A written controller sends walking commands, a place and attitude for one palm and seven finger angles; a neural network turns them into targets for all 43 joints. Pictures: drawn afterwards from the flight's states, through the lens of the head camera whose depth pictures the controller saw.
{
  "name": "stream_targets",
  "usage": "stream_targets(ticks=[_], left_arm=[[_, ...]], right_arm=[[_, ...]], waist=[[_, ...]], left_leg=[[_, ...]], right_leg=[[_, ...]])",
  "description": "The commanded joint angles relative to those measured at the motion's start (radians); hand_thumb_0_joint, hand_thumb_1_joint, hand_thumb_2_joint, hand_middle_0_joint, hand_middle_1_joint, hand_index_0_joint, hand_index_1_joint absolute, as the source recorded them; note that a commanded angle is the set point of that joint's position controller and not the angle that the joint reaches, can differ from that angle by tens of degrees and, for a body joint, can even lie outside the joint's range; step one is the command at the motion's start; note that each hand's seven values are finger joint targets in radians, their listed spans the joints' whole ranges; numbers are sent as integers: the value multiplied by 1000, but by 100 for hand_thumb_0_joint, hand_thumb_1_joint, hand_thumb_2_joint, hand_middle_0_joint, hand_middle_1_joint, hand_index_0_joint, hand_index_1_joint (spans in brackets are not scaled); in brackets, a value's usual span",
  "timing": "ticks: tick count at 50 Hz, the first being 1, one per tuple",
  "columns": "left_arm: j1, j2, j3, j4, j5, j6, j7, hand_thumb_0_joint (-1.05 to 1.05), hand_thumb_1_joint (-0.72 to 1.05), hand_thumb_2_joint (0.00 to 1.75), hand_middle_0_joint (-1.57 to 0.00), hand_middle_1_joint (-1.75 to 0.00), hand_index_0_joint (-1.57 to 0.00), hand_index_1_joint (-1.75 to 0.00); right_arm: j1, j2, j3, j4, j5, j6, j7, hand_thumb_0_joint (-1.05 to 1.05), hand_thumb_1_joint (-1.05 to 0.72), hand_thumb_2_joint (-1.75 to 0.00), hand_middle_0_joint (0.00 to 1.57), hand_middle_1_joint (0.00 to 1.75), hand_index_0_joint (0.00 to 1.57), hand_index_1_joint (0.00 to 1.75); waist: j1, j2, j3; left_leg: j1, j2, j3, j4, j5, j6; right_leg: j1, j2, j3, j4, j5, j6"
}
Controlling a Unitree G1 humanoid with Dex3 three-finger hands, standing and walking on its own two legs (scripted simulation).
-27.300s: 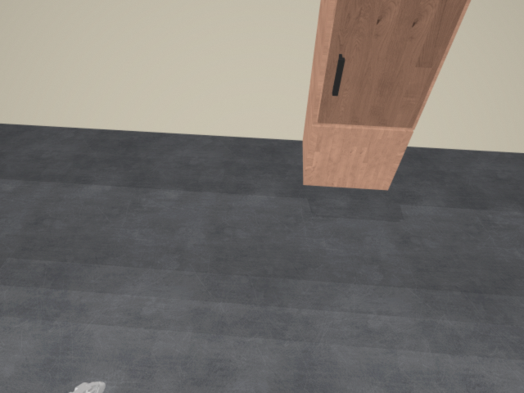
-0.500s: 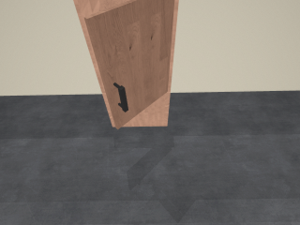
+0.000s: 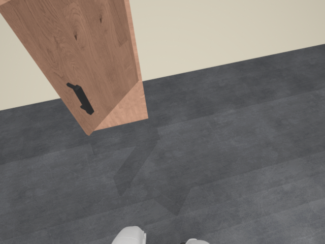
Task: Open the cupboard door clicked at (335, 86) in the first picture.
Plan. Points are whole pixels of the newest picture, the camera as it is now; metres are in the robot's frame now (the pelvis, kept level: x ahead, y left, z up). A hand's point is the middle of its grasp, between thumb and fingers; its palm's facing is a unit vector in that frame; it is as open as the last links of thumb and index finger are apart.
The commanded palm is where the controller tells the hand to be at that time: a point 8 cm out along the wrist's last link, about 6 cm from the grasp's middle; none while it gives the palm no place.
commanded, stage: walk to a spot facing it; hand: left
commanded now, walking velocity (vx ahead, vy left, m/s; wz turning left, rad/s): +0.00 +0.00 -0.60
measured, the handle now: (80, 98) +0.58 +0.37 -0.10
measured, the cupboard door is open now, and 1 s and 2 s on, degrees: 45 45 45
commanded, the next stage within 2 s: none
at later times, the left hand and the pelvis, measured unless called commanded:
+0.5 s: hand (106, 226) +0.16 +0.19 -0.16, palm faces -0.27 -0.91 -0.31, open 7.4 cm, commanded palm none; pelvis +0.00 -0.01 -0.01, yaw -18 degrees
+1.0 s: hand (168, 187) +0.28 +0.02 -0.16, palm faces -0.61 -0.76 -0.23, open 7.4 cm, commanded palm none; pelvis +0.05 -0.07 -0.01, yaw -36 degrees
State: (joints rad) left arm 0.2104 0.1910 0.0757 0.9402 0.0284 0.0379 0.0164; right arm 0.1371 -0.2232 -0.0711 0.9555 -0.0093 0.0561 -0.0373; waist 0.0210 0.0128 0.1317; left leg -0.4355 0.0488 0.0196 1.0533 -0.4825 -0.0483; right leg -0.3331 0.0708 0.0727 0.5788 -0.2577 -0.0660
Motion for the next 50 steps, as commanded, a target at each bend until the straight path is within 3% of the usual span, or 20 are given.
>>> stream_targets(ticks=[1, 7, 9, 10, 15, 19, 21, 22, 31, 32, 33, 34, 35, 39, 43, 45, 46, 47, 48, 50], left_arm=[[39, 218, 56, -60, 3, -19, 12, 0, 90, 90, -20, -30, -20, -30], [-27, 206, 53, -88, -8, -5, 0, 0, 90, 90, -20, -30, -20, -30], [-42, 125, 32, -138, -21, -4, -24, 0, 90, 90, -20, -30, -20, -30], [-64, 162, 40, -164, -10, -12, -33, 0, 90, 90, -20, -30, -20, -30], [-63, 120, 29, -142, -8, 0, -55, 0, 90, 90, -20, -30, -20, -30], [32, 155, 36, -116, -11, -15, -58, 0, 90, 90, -20, -30, -20, -30], [132, 354, 70, -94, 0, -23, -29, 0, 90, 90, -20, -30, -20, -30], [142, 372, 64, -96, -4, -16, -23, 0, 90, 90, -20, -30, -20, -30], [-95, 251, 39, -136, -5, 2, -13, 0, 90, 90, -20, -30, -20, -30], [-113, 211, 30, -152, -10, 7, -22, 0, 90, 90, -20, -30, -20, -30], [-122, 144, 13, -182, -18, 10, -35, 0, 90, 90, -20, -30, -20, -30], [-189, 168, 24, -224, -15, -1, -49, 0, 90, 90, -20, -30, -20, -30], [-210, 181, 30, -223, -1, -11, -63, 0, 90, 90, -20, -30, -20, -30], [-173, 109, 16, -171, 0, -15, -94, 0, 90, 90, -20, -30, -20, -30], [-204, 90, 3, -166, -4, -28, -98, 0, 90, 90, -20, -30, -20, -30], [-122, 112, 13, -134, -2, -34, -91, 0, 90, 90, -20, -30, -20, -30], [-4, 157, 29, -90, -1, -41, -82, 0, 90, 90, -20, -30, -20, -30], [154, 286, 61, -49, 6, -54, -64, 0, 90, 90, -20, -30, -20, -30], [248, 357, 78, -22, -16, -51, -47, 0, 90, 90, -20, -30, -20, -30], [90, 298, 60, -58, -6, -47, -26, 0, 90, 90, -20, -30, -20, -30]], right_arm=[[-2, -47, -7, -97, 6, -27, 1, 0, -90, -90, 20, 30, 20, 30], [104, -82, -12, -87, 11, -51, -15, 0, -90, -90, 20, 30, 20, 30], [128, -246, -37, -105, -19, -62, -25, 0, -90, -90, 20, 30, 20, 30], [93, -258, -36, -137, -18, -56, -29, 0, -90, -90, 20, 30, 20, 30], [31, -183, -16, -145, -38, -62, -18, 0, -90, -90, 20, 30, 20, 30], [48, -228, -34, -140, -20, -50, -6, 0, -90, -90, 20, 30, 20, 30], [9, -115, -10, -205, 5, -44, 4, 0, -90, -90, 20, 30, 20, 30], [17, -140, -3, -204, 5, -37, 3, 0, -90, -90, 20, 30, 20, 30], [183, -93, 5, -105, 0, -44, 8, 0, -90, -90, 20, 30, 20, 30], [233, -142, -4, -92, -10, -54, 1, 0, -90, -90, 20, 30, 20, 30], [290, -257, -24, -88, -35, -66, -4, 0, -90, -90, 20, 30, 20, 30], [281, -313, -33, -100, -33, -73, -19, 0, -90, -90, 20, 30, 20, 30], [253, -291, -26, -111, -36, -86, -7, 0, -90, -90, 20, 30, 20, 30], [188, -201, -3, -97, -37, -101, 3, 0, -90, -90, 20, 30, 20, 30], [263, -217, -9, -64, -36, -101, 12, 0, -90, -90, 20, 30, 20, 30], [253, -213, -11, -62, -32, -96, 18, 0, -90, -90, 20, 30, 20, 30], [224, -196, -8, -70, -24, -98, 22, 0, -90, -90, 20, 30, 20, 30], [168, -119, 10, -120, -3, -100, 32, 0, -90, -90, 20, 30, 20, 30], [39, -119, 14, -183, -4, -99, 27, 0, -90, -90, 20, 30, 20, 30], [30, -136, -4, -172, -7, -99, 32, 0, -90, -90, 20, 30, 20, 30]], waist=[[4, -141, -184], [-61, -110, -212], [-69, 316, -165], [-54, 182, -131], [-16, 235, -150], [20, 123, -201], [75, -371, -219], [80, -264, -205], [-72, -143, -188], [-96, -22, -177], [-124, 284, -158], [-117, 250, -114], [-101, 134, -100], [-46, 193, -86], [-81, 191, -135], [-36, 139, -146], [28, 42, -187], [104, -261, -250], [160, -314, -219], [69, -216, -154]], left_leg=[[3, -19, -22, -156, 31, -4], [347, -22, -31, -625, 218, 20], [446, 416, -461, -845, 242, 193], [286, 477, -450, -816, 291, 264], [310, 246, -29, -622, 814, 152], [200, 201, 48, -417, 629, 69], [-142, -7, 107, -4, -190, -26], [-121, 26, -10, 75, -195, -4], [289, -29, 37, -497, 154, 3], [406, 54, -57, -660, 64, 37], [453, 337, -422, -859, -220, 136], [322, 499, -555, -953, -286, 239], [292, 492, -573, -923, -211, 270], [272, 270, -71, -830, 117, 139], [295, 279, 58, -743, 287, 123], [206, 255, 116, -604, 265, 83], [74, 199, 176, -431, 293, 47], [-232, 82, 268, -106, 90, -8], [-382, 44, 115, 100, -195, -17], [-330, 113, -18, 107, -113, -7]], right_leg=[[176, -251, 349, -218, 385, -139], [-11, -159, 342, -134, 255, -30], [-315, 34, 39, 243, -315, 86], [-269, -36, 8, 413, -321, 108], [-166, -70, -113, 362, -245, 112], [171, -34, -171, -44, 57, 76], [346, -450, 415, -235, 584, -132], [256, -466, 409, -220, 399, -199], [-83, -202, 284, -181, -56, -58], [-231, -124, 228, -107, -273, -11], [-397, 32, 39, 208, -380, 54], [-409, -41, -14, 406, -337, 76], [-401, -84, 7, 499, -274, 75], [-290, -122, -109, 407, -130, 90], [-91, -77, -212, 137, -150, 74], [118, -43, -239, -22, -74, 50], [342, -58, -188, -92, -60, 13], [604, -327, 221, -219, -140, -100], [565, -499, 494, -314, -2, -205], [334, -443, 427, -318, -271, -210]])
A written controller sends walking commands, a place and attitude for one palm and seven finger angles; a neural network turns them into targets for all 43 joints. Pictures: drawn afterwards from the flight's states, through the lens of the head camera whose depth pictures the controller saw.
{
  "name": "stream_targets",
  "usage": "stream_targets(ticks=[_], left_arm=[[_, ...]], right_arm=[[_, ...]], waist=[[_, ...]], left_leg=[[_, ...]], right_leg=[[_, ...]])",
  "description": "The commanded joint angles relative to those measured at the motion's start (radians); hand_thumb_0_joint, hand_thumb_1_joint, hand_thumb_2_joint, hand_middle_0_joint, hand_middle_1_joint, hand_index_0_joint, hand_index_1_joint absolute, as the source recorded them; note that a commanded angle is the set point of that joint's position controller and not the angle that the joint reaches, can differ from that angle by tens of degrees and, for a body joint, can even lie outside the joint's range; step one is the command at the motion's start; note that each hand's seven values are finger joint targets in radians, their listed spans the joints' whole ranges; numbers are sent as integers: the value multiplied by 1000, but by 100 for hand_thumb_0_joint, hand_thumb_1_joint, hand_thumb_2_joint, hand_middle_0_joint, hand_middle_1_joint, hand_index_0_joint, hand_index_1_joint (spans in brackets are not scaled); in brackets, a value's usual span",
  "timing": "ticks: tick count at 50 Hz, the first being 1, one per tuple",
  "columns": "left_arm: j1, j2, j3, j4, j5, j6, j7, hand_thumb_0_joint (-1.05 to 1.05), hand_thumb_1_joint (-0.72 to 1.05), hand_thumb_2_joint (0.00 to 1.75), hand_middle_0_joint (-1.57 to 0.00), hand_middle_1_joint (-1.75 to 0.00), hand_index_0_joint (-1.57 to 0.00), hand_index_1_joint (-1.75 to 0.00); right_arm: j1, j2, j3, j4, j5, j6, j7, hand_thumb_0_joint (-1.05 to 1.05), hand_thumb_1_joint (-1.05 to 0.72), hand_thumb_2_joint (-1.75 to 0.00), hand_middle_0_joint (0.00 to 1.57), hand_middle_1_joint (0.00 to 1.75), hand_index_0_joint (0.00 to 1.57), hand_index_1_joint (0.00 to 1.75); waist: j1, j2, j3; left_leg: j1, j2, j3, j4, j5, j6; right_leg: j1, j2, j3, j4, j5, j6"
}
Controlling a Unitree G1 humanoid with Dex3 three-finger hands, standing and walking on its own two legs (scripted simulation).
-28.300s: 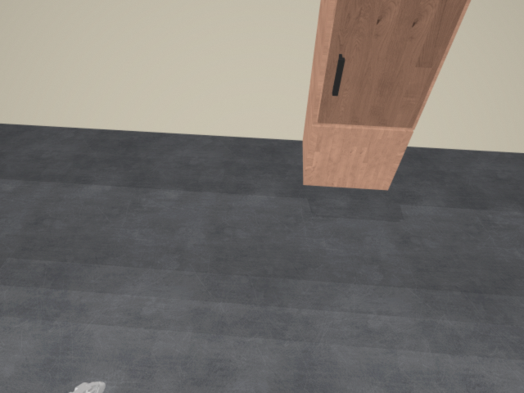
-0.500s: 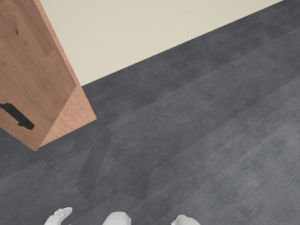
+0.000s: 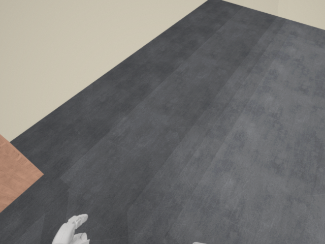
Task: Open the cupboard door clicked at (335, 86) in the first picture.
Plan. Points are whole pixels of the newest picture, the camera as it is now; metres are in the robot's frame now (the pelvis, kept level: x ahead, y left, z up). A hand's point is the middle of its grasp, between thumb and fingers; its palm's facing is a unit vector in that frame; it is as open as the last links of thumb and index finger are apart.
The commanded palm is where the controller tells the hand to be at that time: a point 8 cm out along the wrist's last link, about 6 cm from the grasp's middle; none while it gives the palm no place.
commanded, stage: walk to a spot facing it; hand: left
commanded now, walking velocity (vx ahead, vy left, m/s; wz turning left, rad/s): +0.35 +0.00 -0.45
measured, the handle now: out of the picture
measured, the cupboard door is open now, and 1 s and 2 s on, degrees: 45 45 45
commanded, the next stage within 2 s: turn to face it in 1.10 s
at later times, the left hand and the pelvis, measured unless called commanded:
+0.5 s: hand (132, 168) +0.35 +0.11 -0.14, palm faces -0.31 -0.94 -0.17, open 7.4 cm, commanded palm none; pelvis +0.18 -0.03 +0.02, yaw -15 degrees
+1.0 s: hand (140, 156) +0.41 +0.09 -0.17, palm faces -0.23 -0.96 -0.17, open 7.3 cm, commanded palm none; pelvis +0.40 -0.10 +0.00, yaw -18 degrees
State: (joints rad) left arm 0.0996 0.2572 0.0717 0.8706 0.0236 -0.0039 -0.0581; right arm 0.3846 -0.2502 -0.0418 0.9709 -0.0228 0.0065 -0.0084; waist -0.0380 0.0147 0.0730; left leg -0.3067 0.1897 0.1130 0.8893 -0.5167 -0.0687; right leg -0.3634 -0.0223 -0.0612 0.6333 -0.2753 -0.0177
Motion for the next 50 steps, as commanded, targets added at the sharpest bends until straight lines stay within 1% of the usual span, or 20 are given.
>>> stream_targets(ticks=[1, 8, 9, 10, 11, 12, 15, 17, 21, 24, 25, 26, 27, 32, 40, 44, 45, 46, 47, 50], left_arm=[[133, 200, 52, -7, 3, -11, 51, 0, 90, 90, -20, -30, -20, -30], [3, 131, 37, -13, 3, -22, 31, 0, 90, 90, -20, -30, -20, -30], [3, 69, 23, -26, 0, -16, 26, 0, 90, 90, -20, -30, -20, -30], [6, 5, 5, -54, -7, -20, 23, 0, 90, 90, -20, -30, -20, -30], [-69, 35, 16, -86, -2, -31, 14, 0, 90, 90, -20, -30, -20, -30], [-99, 30, 20, -79, 8, -40, 12, 0, 90, 90, -20, -30, -20, -30], [-19, -11, 13, -28, 17, -26, -7, 0, 90, 90, -20, -30, -20, -30], [-27, -37, -3, -21, 10, -20, -12, 0, 90, 90, -20, -30, -20, -30], [-66, -45, -10, -21, 5, -20, -8, 0, 90, 90, -20, -30, -20, -30], [61, -3, 11, 26, 8, -24, 1, 0, 90, 90, -20, -30, -20, -30], [213, 56, 28, 72, 10, -32, 13, 0, 90, 90, -20, -30, -20, -30], [391, 185, 64, 122, 15, -40, 30, 0, 90, 90, -20, -30, -20, -30], [430, 228, 69, 138, -11, -35, 40, 0, 90, 90, -20, -30, -20, -30], [154, 35, 15, 89, -1, -55, 65, 0, 90, 90, -20, -30, -20, -30], [252, 57, 15, 175, -3, -80, 56, 0, 90, 90, -20, -30, -20, -30], [239, 60, 11, 183, -10, -76, 58, 0, 90, 90, -20, -30, -20, -30], [233, 31, 6, 170, -9, -76, 55, 0, 90, 90, -20, -30, -20, -30], [256, -5, -3, 143, -16, -74, 48, 0, 90, 90, -20, -30, -20, -30], [182, 5, -8, 103, -9, -80, 47, 0, 90, 90, -20, -30, -20, -30], [114, -1, 0, 95, 4, -59, 35, 0, 90, 90, -20, -30, -20, -30]], right_arm=[[-210, -100, -34, -166, 0, -46, 7, 0, -90, -90, 20, 30, 20, 30], [57, -67, -34, -45, -5, -59, 10, 0, -90, -90, 20, 30, 20, 30], [160, -137, -51, -19, -14, -68, -3, 0, -90, -90, 20, 30, 20, 30], [268, -238, -69, -8, -32, -77, -13, 0, -90, -90, 20, 30, 20, 30], [247, -238, -65, -18, -29, -76, -23, 0, -90, -90, 20, 30, 20, 30], [190, -216, -58, -33, -32, -82, -17, 0, -90, -90, 20, 30, 20, 30], [41, -96, -19, -43, -22, -102, -20, 0, -90, -90, 20, 30, 20, 30], [80, -83, -15, -13, -20, -108, -19, 0, -90, -90, 20, 30, 20, 30], [89, -96, -25, 19, -21, -88, -8, 0, -90, -90, 20, 30, 20, 30], [62, -91, -24, 29, -14, -70, -7, 0, -90, -90, 20, 30, 20, 30], [29, -68, -20, 24, -4, -71, 1, 0, -90, -90, 20, 30, 20, 30], [4, 5, -5, -10, 14, -74, 8, 0, -90, -90, 20, 30, 20, 30], [-77, -10, -11, -53, 13, -70, 6, 0, -90, -90, 20, 30, 20, 30], [-53, 30, -25, 33, -9, -36, 11, 0, -90, -90, 20, 30, 20, 30], [-218, 41, -24, -33, -2, -54, 35, 0, -90, -90, 20, 30, 20, 30], [-125, -10, -27, 6, -6, -68, 21, 0, -90, -90, 20, 30, 20, 30], [3, -69, -43, 45, -13, -73, 12, 0, -90, -90, 20, 30, 20, 30], [153, -177, -67, 76, -30, -75, 0, 0, -90, -90, 20, 30, 20, 30], [203, -194, -66, 84, -24, -61, -5, 0, -90, -90, 20, 30, 20, 30], [-23, -83, -40, 22, -14, -67, -8, 0, -90, -90, 20, 30, 20, 30]], waist=[[93, -236, -56], [-75, -54, -59], [-116, 147, -77], [-149, 406, -113], [-134, 194, -77], [-101, 100, -11], [0, 195, 16], [-5, 166, -59], [-20, 139, -56], [57, 81, -91], [134, -9, -142], [209, -301, -239], [219, -300, -207], [30, -150, -33], [61, -101, -28], [-16, -64, -49], [-70, 53, -105], [-110, 247, -204], [-125, 225, -184], [-18, 111, 18]], left_leg=[[-381, -23, -114, 215, -21, 11], [269, -134, 39, -344, 266, 4], [367, -13, -161, -480, 46, 45], [429, 292, -580, -662, -119, 164], [363, 372, -710, -733, -164, 259], [256, 346, -653, -722, -109, 264], [210, 180, -248, -671, 295, 162], [261, 125, -65, -618, 571, 146], [199, 119, 26, -624, 494, 148], [117, 98, 59, -466, 502, 120], [-35, 43, 121, -261, 481, 85], [-312, -87, 182, 85, 169, 41], [-431, -122, 30, 319, -125, 40], [-243, -9, -64, 163, 166, 27], [-207, -77, -18, -224, 296, 42], [94, -134, 21, -395, 357, 80], [325, -57, -107, -428, 351, 134], [532, 201, -450, -499, 309, 257], [476, 312, -617, -610, 241, 332], [118, 221, -445, -714, 14, 248]], right_leg=[[236, -300, 468, -371, -205, -224], [-152, -86, 228, -226, -252, -110], [-255, 2, 162, 28, -261, -68], [-413, 105, 23, 389, -356, -10], [-463, 9, 123, 521, -293, -24], [-481, -18, 113, 631, -231, -25], [-438, -79, 73, 599, -32, 2], [-346, -65, 20, 423, -9, 5], [-120, -9, -80, 93, 13, -10], [180, 38, -110, -62, 54, -34], [424, -13, -9, -106, 17, -77], [672, -282, 382, -222, -88, -181], [626, -412, 612, -382, -49, -255], [144, -262, 243, -443, 43, -186], [307, -236, 182, -404, 230, -173], [226, -173, 87, -197, 412, -114], [56, -109, 48, 21, 378, -75], [-183, 13, -58, 352, 10, -24], [-274, 44, 12, 575, -299, -25], [-329, -88, 93, 633, -117, -12]])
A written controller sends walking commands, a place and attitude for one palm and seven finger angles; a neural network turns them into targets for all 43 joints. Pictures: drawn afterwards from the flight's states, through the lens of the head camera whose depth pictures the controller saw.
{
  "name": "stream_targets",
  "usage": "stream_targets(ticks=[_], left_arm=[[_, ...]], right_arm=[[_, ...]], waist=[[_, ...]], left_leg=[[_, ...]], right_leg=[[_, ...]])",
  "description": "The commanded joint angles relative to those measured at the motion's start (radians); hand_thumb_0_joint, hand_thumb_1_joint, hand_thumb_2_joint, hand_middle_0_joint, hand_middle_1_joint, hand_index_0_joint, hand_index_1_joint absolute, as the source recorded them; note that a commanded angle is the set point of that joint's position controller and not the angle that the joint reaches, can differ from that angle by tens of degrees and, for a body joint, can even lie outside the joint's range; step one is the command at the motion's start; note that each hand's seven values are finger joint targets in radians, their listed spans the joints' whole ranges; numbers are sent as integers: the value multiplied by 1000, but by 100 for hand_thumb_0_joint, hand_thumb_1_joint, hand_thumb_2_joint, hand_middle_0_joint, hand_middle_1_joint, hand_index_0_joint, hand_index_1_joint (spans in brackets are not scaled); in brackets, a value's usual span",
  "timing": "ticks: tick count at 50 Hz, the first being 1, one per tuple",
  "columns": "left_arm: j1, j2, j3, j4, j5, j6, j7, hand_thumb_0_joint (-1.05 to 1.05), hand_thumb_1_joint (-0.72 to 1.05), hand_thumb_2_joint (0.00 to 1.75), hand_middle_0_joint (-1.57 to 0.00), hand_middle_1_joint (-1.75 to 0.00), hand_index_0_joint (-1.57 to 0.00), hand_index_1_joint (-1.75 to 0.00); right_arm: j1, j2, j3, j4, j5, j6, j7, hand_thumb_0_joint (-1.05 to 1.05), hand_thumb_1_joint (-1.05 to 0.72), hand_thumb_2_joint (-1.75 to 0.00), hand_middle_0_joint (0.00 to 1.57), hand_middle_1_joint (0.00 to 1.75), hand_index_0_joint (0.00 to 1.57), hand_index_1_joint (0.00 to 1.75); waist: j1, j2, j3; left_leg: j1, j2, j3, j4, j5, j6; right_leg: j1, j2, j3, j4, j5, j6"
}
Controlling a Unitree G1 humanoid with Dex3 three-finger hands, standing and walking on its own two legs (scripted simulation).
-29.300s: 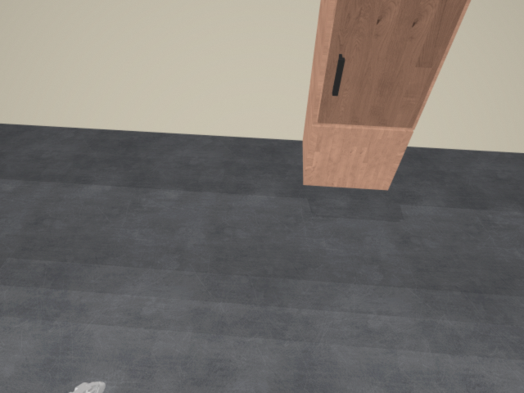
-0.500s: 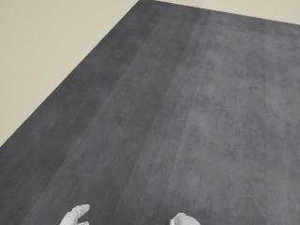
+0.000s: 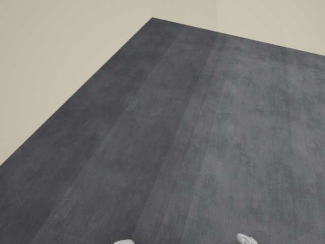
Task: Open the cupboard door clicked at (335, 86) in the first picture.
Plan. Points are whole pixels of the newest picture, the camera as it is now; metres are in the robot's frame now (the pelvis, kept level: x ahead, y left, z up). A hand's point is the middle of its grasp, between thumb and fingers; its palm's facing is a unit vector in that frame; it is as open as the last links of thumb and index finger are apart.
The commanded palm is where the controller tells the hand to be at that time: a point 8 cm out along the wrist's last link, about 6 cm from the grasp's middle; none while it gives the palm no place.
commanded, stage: walk to a spot facing it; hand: left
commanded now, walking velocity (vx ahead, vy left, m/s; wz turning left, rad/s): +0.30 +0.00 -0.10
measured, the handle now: out of the picture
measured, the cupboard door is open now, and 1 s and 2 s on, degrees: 45 45 45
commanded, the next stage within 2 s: turn to face it in 0.10 s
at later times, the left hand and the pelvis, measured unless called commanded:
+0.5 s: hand (116, 205) +0.25 +0.16 -0.17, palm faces +0.18 -0.97 -0.18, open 7.2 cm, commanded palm none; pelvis +0.20 -0.03 +0.01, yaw +9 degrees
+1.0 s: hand (123, 195) +0.27 +0.14 -0.14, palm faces +0.44 -0.86 -0.27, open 7.4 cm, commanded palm none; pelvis +0.29 -0.08 +0.01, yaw +27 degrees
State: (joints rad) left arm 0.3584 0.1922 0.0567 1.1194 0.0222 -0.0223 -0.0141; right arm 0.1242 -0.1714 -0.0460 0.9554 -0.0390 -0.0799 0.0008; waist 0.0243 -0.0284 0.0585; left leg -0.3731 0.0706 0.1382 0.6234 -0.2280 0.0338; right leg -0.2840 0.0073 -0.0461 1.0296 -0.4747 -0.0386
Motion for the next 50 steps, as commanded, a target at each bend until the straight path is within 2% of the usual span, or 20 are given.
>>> stream_targets(ticks=[1, 4, 10, 11, 13, 15, 18, 21, 24, 26, 27, 29, 32, 38, 39, 40, 41, 43, 45, 50], left_arm=[[-118, 48, 16, -147, 9, -27, -17, 0, 90, 90, -20, -30, -20, -30], [-95, 15, 9, -143, 5, -7, -25, 0, 90, 90, -20, -30, -20, -30], [-55, 51, 22, -128, 9, -11, -19, 0, 90, 90, -20, -30, -20, -30], [-10, 85, 30, -112, 11, -20, -12, 0, 90, 90, -20, -30, -20, -30], [126, 241, 52, -83, 4, -30, 6, 0, 90, 90, -20, -30, -20, -30], [20, 188, 46, -104, 6, -23, 26, 0, 90, 90, -20, -30, -20, -30], [-69, 127, 30, -127, 7, -30, 34, 0, 90, 90, -20, -30, -20, -30], [-110, 139, 40, -137, 2, -26, 34, 0, 90, 90, -20, -30, -20, -30], [-131, 135, 38, -160, -13, -6, 33, 0, 90, 90, -20, -30, -20, -30], [-174, 75, 18, -226, -23, 12, 36, 0, 90, 90, -20, -30, -20, -30], [-244, 90, 20, -254, -13, 23, 38, 0, 90, 90, -20, -30, -20, -30], [-258, 79, 24, -244, -12, 23, 36, 0, 90, 90, -20, -30, -20, -30], [-240, 80, 24, -240, -18, 37, 27, 0, 90, 90, -20, -30, -20, -30], [-109, 118, 39, -245, -11, 28, 27, 0, 90, 90, -20, -30, -20, -30], [-68, 201, 56, -248, 4, 19, 36, 0, 90, 90, -20, -30, -20, -30], [-65, 281, 67, -260, 12, 17, 40, 0, 90, 90, -20, -30, -20, -30], [-85, 289, 56, -279, 10, 19, 40, 0, 90, 90, -20, -30, -20, -30], [-144, 199, 38, -288, 1, 9, 47, 0, 90, 90, -20, -30, -20, -30], [-147, 168, 30, -291, 3, 8, 48, 0, 90, 90, -20, -30, -20, -30], [-62, 218, 42, -259, 7, 1, 47, 0, 90, 90, -20, -30, -20, -30]], right_arm=[[202, -149, -28, 34, 1, 12, -19, 0, -90, -90, 20, 30, 20, 30], [168, -158, -25, 33, 5, 8, -16, 0, -90, -90, 20, 30, 20, 30], [168, -155, -35, 55, 9, 38, -9, 0, -90, -90, 20, 30, 20, 30], [172, -123, -27, 56, 14, 40, -9, 0, -90, -90, 20, 30, 20, 30], [186, -54, -12, 20, 26, 50, -2, 0, -90, -90, 20, 30, 20, 30], [159, -70, -22, 25, 25, 55, -9, 0, -90, -90, 20, 30, 20, 30], [142, -42, -8, 38, 27, 61, -4, 0, -90, -90, 20, 30, 20, 30], [180, -8, 1, 44, 25, 69, 5, 0, -90, -90, 20, 30, 20, 30], [250, -72, -10, 50, 17, 69, 9, 0, -90, -90, 20, 30, 20, 30], [338, -246, -49, 37, 5, 69, -10, 0, -90, -90, 20, 30, 20, 30], [344, -249, -50, 39, 2, 74, -25, 0, -90, -90, 20, 30, 20, 30], [280, -225, -42, 21, 5, 67, -36, 0, -90, -90, 20, 30, 20, 30], [174, -223, -41, -23, 6, 71, -36, 0, -90, -90, 20, 30, 20, 30], [31, -241, -66, -93, 17, 103, -20, 0, -90, -90, 20, 30, 20, 30], [19, -180, -60, -119, 29, 107, -11, 0, -90, -90, 20, 30, 20, 30], [2, -141, -55, -151, 28, 111, -1, 0, -90, -90, 20, 30, 20, 30], [10, -148, -54, -161, 22, 114, 10, 0, -90, -90, 20, 30, 20, 30], [-15, -151, -57, -133, 19, 126, 9, 0, -90, -90, 20, 30, 20, 30], [-20, -130, -46, -128, 26, 129, 18, 0, -90, -90, 20, 30, 20, 30], [-88, -101, -20, -148, 30, 118, 28, 0, -90, -90, 20, 30, 20, 30]], waist=[[-47, 147, 30], [-18, 174, -17], [14, 78, -21], [37, 20, -19], [84, -272, -91], [45, -286, -53], [0, -151, -61], [-29, -100, -81], [-62, -1, -126], [-119, 343, -176], [-123, 210, -147], [-90, 255, -154], [-54, 197, -146], [13, 128, -131], [30, -93, -119], [43, -301, -96], [30, -204, -89], [-9, -253, -52], [-20, -217, -74], [20, -168, -120]], left_leg=[[132, 301, -377, -457, -208, 121], [70, 216, -171, -447, -76, 98], [10, 142, -91, -284, -218, 45], [-47, 77, -53, -160, -211, 13], [-229, -48, -3, 271, -454, -44], [-253, 15, -106, 471, -362, -36], [-158, 41, -101, 358, -285, -60], [-34, 3, -19, 84, -123, -76], [207, -7, -15, -147, 203, -56], [329, 370, -517, -240, 720, 184], [312, 369, -526, -223, 708, 213], [320, 309, -461, -185, 801, 182], [254, 216, -335, -191, 686, 126], [24, 97, -325, -124, 224, 43], [-145, -18, -219, 38, -69, -29], [-208, -118, -107, 295, -386, -83], [-177, -79, -149, 456, -406, -67], [-261, -28, -164, 615, -303, -88], [-227, -26, -126, 519, -262, -99], [-112, -63, -27, 144, -221, -94]], right_leg=[[-361, -130, 62, 163, 120, 18], [-171, -124, -8, -135, 175, 35], [110, -43, -87, -445, 259, 46], [203, -82, -24, -523, 240, 34], [336, -460, 421, -797, 165, -128], [241, -451, 371, -813, 179, -161], [169, -403, 88, -712, 665, -126], [156, -353, -52, -615, 763, -70], [64, -284, -141, -424, 593, 24], [-216, -88, -96, -35, -227, 117], [-273, -83, 2, 67, -206, 105], [-321, -99, 48, 116, -104, 110], [-219, -76, 28, -29, -22, 118], [144, -35, -25, -560, 250, 102], [250, -239, 186, -720, 278, 47], [203, -480, 391, -794, 377, -79], [111, -502, 347, -759, 390, -135], [151, -394, 225, -692, 619, -106], [202, -336, 69, -642, 812, -79], [334, -342, -1, -548, 1044, -62]])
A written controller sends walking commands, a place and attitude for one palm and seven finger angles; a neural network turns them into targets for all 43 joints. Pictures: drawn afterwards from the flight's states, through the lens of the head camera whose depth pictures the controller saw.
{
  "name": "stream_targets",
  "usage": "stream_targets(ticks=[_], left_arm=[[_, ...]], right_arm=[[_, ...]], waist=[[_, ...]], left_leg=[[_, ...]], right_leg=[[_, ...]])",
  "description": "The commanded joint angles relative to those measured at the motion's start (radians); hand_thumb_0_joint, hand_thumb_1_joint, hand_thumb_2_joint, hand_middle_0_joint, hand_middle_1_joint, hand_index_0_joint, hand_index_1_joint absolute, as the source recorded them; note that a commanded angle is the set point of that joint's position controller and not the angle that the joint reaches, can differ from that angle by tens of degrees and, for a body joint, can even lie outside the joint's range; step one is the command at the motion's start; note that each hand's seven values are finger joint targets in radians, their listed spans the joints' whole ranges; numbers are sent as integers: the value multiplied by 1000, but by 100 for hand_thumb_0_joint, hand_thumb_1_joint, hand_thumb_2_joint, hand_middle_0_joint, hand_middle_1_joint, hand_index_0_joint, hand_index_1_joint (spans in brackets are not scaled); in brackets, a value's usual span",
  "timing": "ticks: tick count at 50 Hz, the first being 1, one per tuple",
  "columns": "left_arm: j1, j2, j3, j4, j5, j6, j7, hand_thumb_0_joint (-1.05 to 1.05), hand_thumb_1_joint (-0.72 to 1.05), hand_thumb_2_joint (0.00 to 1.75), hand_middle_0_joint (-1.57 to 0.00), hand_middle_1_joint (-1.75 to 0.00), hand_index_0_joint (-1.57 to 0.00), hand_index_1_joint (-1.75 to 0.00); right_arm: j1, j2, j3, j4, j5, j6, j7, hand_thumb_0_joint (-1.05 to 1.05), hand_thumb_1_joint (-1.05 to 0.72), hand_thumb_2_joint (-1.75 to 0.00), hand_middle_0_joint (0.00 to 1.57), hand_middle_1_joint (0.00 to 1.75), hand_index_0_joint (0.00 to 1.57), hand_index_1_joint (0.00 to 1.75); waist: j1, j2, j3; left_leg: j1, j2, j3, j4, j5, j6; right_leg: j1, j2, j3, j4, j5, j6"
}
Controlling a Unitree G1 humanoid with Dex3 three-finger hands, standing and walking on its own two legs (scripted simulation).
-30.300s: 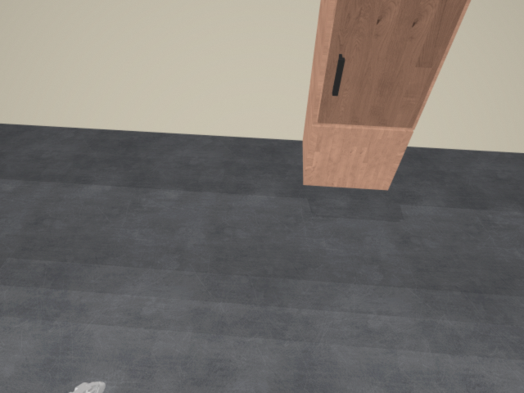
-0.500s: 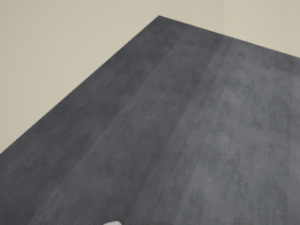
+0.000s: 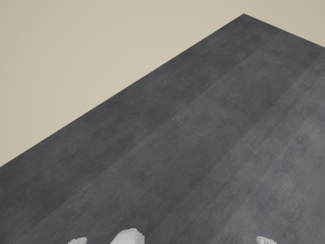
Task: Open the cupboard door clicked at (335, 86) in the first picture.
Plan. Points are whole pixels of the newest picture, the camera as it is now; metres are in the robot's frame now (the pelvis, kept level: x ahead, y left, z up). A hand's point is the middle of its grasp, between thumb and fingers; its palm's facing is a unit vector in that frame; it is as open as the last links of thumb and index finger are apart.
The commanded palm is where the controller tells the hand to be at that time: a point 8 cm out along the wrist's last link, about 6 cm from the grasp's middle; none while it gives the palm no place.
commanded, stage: turn to face it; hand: left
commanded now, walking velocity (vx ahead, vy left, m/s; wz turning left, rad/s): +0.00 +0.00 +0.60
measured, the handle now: out of the picture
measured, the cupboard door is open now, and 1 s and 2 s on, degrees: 45 45 45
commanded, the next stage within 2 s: none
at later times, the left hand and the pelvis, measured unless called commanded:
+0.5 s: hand out of the picture +0.10 +0.20 -0.16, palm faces +0.28 -0.91 -0.31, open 7.4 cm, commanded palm none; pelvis +0.04 -0.04 -0.02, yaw +17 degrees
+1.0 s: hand out of the picture +0.03 +0.19 -0.16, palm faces +0.57 -0.77 -0.27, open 7.4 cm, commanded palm none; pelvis +0.07 -0.05 -0.01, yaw +35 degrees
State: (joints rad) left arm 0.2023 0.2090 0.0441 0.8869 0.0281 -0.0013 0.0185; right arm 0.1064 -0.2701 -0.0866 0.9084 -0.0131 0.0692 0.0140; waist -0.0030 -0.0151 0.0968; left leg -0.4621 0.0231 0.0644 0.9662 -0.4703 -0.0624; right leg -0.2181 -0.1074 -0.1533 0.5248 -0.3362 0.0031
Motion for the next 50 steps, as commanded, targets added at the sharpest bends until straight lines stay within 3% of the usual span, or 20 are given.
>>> stream_targets(ticks=[1, 4, 5, 6, 7, 12, 18, 21, 22, 23, 24, 26, 28, 33, 36, 37, 38, 39, 44, 50], left_arm=[[93, 217, 58, -27, -1, -18, 13, 0, 90, 90, -20, -30, -20, -30], [48, 229, 62, -40, -14, -15, 7, 0, 90, 90, -20, -30, -20, -30], [33, 207, 57, -54, -18, -11, 3, 0, 90, 90, -20, -30, -20, -30], [13, 132, 39, -97, -27, -5, -4, 0, 90, 90, -20, -30, -20, -30], [-38, 158, 36, -130, -14, 13, 4, 0, 90, 90, -20, -30, -20, -30], [-23, 133, 45, -68, -14, 36, -8, 0, 90, 90, -20, -30, -20, -30], [-41, 115, 41, -91, -17, 32, -12, 0, 90, 90, -20, -30, -20, -30], [46, 135, 48, -78, -18, 14, -8, 0, 90, 90, -20, -30, -20, -30], [91, 200, 60, -74, -8, 1, 1, 0, 90, 90, -20, -30, -20, -30], [98, 288, 77, -76, 5, -4, 8, 0, 90, 90, -20, -30, -20, -30], [92, 296, 67, -86, -1, -1, 10, 0, 90, 90, -20, -30, -20, -30], [-1, 211, 54, -102, -5, 1, 20, 0, 90, 90, -20, -30, -20, -30], [-27, 174, 45, -107, -3, -2, 16, 0, 90, 90, -20, -30, -20, -30], [49, 228, 62, -71, 0, -6, 13, 0, 90, 90, -20, -30, -20, -30], [26, 231, 68, -71, -12, 0, 5, 0, 90, 90, -20, -30, -20, -30], [13, 208, 65, -86, -19, 4, 1, 0, 90, 90, -20, -30, -20, -30], [-4, 132, 45, -126, -26, 10, -6, 0, 90, 90, -20, -30, -20, -30], [-73, 140, 36, -159, -14, 21, 1, 0, 90, 90, -20, -30, -20, -30], [-73, 123, 44, -99, -17, 36, -8, 0, 90, 90, -20, -30, -20, -30], [-5, 119, 41, -86, -18, 28, -13, 0, 90, 90, -20, -30, -20, -30]], right_arm=[[-67, -8, 23, -105, 5, -32, 15, 0, -90, -90, 20, 30, 20, 30], [40, -59, 13, -88, -3, -38, 9, 0, -90, -90, 20, 30, 20, 30], [110, -124, -3, -74, -10, -44, 9, 0, -90, -90, 20, 30, 20, 30], [198, -252, -36, -65, -18, -49, 2, 0, -90, -90, 20, 30, 20, 30], [243, -280, -38, -46, -7, -39, -6, 0, -90, -90, 20, 30, 20, 30], [55, -178, -10, -87, -11, -54, -34, 0, -90, -90, 20, 30, 20, 30], [42, -190, -27, -81, -16, -44, -24, 0, -90, -90, 20, 30, 20, 30], [2, -172, -32, -94, -6, -38, -23, 0, -90, -90, 20, 30, 20, 30], [6, -122, -26, -108, 5, -37, -18, 0, -90, -90, 20, 30, 20, 30], [15, -56, -17, -133, 7, -39, -10, 0, -90, -90, 20, 30, 20, 30], [12, -83, -18, -141, -1, -35, -4, 0, -90, -90, 20, 30, 20, 30], [8, -70, -18, -110, -2, -18, -2, 0, -90, -90, 20, 30, 20, 30], [7, -48, -8, -96, 0, -17, 9, 0, -90, -90, 20, 30, 20, 30], [-36, -13, 12, -100, 7, -29, 19, 0, -90, -90, 20, 30, 20, 30], [54, -49, 6, -86, 1, -37, 15, 0, -90, -90, 20, 30, 20, 30], [128, -110, -10, -68, -6, -46, 12, 0, -90, -90, 20, 30, 20, 30], [212, -235, -41, -62, -15, -52, 5, 0, -90, -90, 20, 30, 20, 30], [264, -268, -45, -41, -13, -43, -4, 0, -90, -90, 20, 30, 20, 30], [88, -177, -16, -80, -15, -55, -34, 0, -90, -90, 20, 30, 20, 30], [23, -190, -30, -91, -15, -37, -25, 0, -90, -90, 20, 30, 20, 30]], waist=[[45, -184, -158], [-26, -162, -196], [-65, -20, -249], [-111, 319, -275], [-117, 199, -275], [-12, 169, -155], [-11, 189, -151], [38, 164, -177], [60, -20, -193], [66, -320, -187], [66, -248, -168], [15, -279, -125], [1, -262, -106], [43, -189, -137], [-10, -142, -170], [-52, -4, -224], [-93, 315, -250], [-114, 255, -235], [-21, 194, -155], [9, 183, -150]], left_leg=[[5, -22, 60, -247, 44, 9], [241, -36, 73, -468, 262, 41], [451, 73, -39, -513, 532, 88], [596, 394, -449, -534, 989, 274], [549, 453, -470, -531, 967, 351], [326, 235, -280, -577, 712, 228], [226, 186, -315, -577, 526, 208], [123, 129, -316, -473, 486, 155], [-2, 44, -246, -331, 283, 94], [-134, -102, -66, -80, -114, 14], [-104, -51, -105, 129, -180, 27], [-134, 6, -106, 280, -78, 15], [-101, 13, -55, 166, -35, -3], [22, -18, 46, -198, 10, 2], [210, -32, 55, -452, 215, 25], [392, 53, -41, -525, 443, 67], [538, 354, -449, -556, 841, 231], [490, 428, -499, -561, 846, 327], [306, 225, -320, -577, 660, 227], [170, 170, -340, -554, 464, 195]], right_leg=[[257, -233, 91, -27, 909, -101], [143, -209, 16, 127, 831, -35], [-35, -169, -15, 297, 592, 17], [-336, -14, -22, 558, -246, 94], [-383, -2, 116, 660, -356, 82], [-324, 11, 155, 605, -113, 89], [-146, 77, 112, 276, -101, 73], [74, 98, 98, -18, 80, 63], [202, -55, 250, -181, 123, 25], [228, -336, 513, -253, 259, -100], [110, -396, 492, -234, 309, -179], [81, -282, 352, -178, 411, -162], [91, -215, 184, -144, 568, -124], [185, -233, 117, -60, 715, -108], [107, -212, 47, 77, 622, -39], [-29, -180, 8, 233, 475, 14], [-327, -23, -18, 476, -209, 96], [-376, -3, 100, 599, -365, 81], [-308, 17, 157, 563, -136, 79], [-52, 99, 101, 167, -62, 60]])
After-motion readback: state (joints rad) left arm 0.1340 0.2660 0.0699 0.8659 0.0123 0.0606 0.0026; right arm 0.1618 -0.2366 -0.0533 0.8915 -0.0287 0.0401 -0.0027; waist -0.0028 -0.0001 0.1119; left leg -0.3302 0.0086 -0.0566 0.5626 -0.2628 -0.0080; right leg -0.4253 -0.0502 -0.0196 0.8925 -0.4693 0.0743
